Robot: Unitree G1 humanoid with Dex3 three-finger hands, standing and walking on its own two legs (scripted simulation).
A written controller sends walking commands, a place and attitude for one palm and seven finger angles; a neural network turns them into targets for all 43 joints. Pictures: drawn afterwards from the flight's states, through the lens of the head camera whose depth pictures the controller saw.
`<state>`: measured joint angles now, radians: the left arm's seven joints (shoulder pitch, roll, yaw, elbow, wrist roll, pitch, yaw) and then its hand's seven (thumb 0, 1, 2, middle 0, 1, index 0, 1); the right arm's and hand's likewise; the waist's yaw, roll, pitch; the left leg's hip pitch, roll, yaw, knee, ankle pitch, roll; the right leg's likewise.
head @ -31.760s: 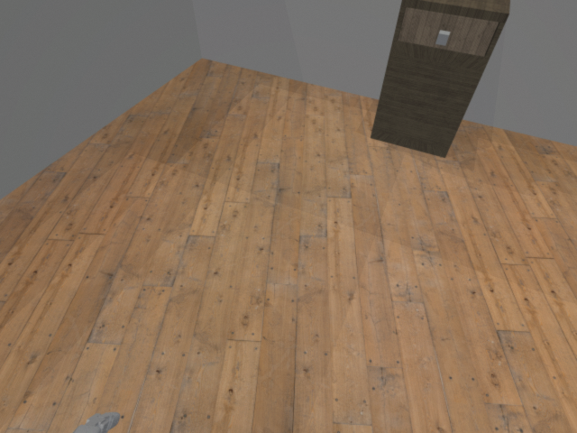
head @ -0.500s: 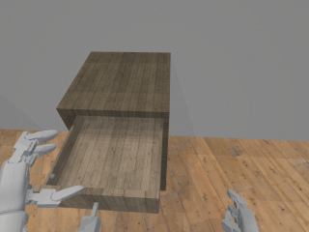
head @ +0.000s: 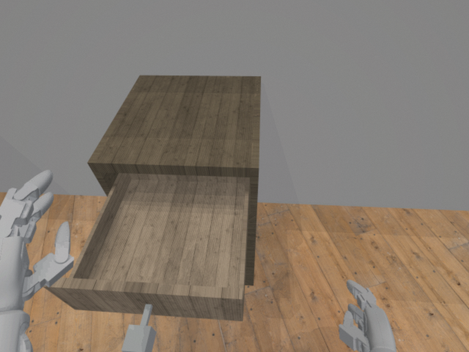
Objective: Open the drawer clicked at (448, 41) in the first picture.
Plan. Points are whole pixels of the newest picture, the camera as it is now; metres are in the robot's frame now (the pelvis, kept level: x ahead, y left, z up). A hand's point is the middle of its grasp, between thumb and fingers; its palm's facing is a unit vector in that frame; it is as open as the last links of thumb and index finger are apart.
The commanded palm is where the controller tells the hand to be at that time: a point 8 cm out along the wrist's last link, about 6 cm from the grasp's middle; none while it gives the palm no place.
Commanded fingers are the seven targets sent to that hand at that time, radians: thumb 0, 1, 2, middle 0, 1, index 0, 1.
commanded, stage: draw the hand back to the body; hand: left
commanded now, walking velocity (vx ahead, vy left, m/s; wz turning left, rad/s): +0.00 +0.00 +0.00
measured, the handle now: (143, 328) +0.18 +0.22 -0.14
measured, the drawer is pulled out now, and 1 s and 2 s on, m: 0.30 0.30 0.30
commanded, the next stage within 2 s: step back with the hand held close in 0.12 s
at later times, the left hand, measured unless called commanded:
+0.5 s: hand (71, 262) +0.19 +0.24 +0.14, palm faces +0.25 -0.82 -0.51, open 7.4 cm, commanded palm +0.11 +0.29 +0.17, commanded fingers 0.00 0.90 0.90 -0.20 -0.30 -0.20 -0.30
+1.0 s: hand (33, 331) +0.10 +0.23 +0.15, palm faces +0.38 -0.80 -0.46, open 7.4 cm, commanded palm +0.04 +0.28 +0.17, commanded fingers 0.00 0.90 0.90 -0.20 -0.30 -0.20 -0.30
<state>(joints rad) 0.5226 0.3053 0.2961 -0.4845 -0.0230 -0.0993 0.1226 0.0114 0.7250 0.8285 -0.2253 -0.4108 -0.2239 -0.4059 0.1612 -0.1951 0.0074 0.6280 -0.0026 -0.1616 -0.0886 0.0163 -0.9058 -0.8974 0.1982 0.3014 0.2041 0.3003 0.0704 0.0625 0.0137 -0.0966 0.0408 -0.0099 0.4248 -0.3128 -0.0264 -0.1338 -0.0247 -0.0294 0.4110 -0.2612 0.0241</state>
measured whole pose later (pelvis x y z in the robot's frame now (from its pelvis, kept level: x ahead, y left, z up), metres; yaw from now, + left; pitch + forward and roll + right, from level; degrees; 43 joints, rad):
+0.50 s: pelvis -0.03 +0.01 +0.00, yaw -2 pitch +3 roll +0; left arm 0.61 0.36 0.34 -0.58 -0.02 -0.17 0.10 0.02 0.89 0.90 -0.21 -0.30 -0.21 -0.30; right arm 0.11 -0.21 0.00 0.55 0.01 -0.04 -0.07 0.02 -0.91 -0.90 0.20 0.30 0.21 0.30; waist 0.00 0.02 0.08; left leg -0.22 0.02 0.03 0.45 -0.28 -0.01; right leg -0.27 -0.04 0.01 0.43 -0.21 0.04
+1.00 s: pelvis -0.09 +0.00 -0.01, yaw +0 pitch +1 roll +0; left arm 0.63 0.35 0.36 -0.62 -0.03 -0.19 0.17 0.02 0.89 0.90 -0.22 -0.30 -0.22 -0.30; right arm 0.17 -0.21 -0.01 0.59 0.00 -0.09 -0.09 0.02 -0.91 -0.90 0.20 0.30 0.21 0.30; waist 0.01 0.00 0.05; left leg -0.34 0.00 -0.01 0.59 -0.25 -0.01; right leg -0.41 -0.04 -0.02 0.59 -0.23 0.02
